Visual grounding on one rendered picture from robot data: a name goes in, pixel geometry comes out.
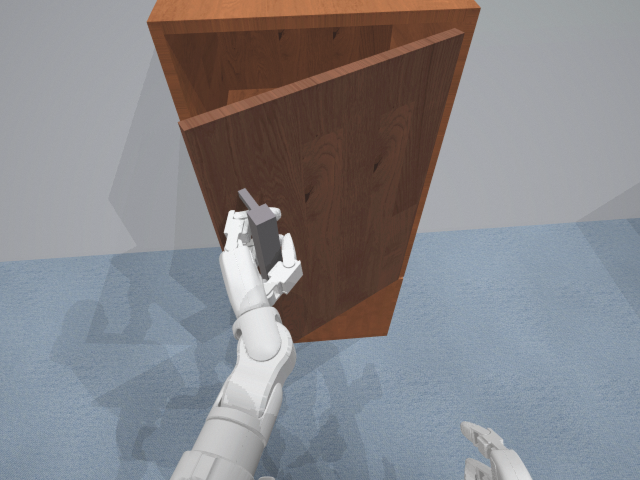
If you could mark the handle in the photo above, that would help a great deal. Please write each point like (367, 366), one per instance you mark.
(264, 230)

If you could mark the left robot hand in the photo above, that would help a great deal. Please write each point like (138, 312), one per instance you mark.
(238, 263)

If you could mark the right robot hand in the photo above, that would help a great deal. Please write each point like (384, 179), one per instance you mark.
(505, 463)

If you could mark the cupboard door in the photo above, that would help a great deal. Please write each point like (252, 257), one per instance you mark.
(344, 155)

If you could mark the robot left forearm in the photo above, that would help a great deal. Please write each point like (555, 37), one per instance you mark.
(240, 422)

